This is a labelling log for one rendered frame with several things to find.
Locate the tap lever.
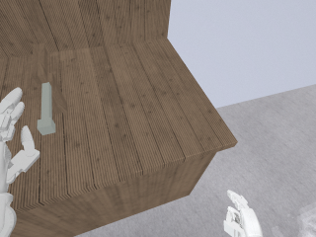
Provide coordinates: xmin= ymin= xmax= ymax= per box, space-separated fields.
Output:
xmin=37 ymin=82 xmax=56 ymax=135

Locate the robot left hand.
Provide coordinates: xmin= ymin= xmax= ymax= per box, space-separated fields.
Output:
xmin=0 ymin=87 xmax=40 ymax=194

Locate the counter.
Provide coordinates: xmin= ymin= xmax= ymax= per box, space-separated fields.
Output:
xmin=0 ymin=0 xmax=238 ymax=237

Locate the robot right hand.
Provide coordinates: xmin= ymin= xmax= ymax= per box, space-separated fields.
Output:
xmin=223 ymin=190 xmax=264 ymax=237

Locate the robot left forearm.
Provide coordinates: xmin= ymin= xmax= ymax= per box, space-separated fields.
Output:
xmin=0 ymin=193 xmax=17 ymax=237

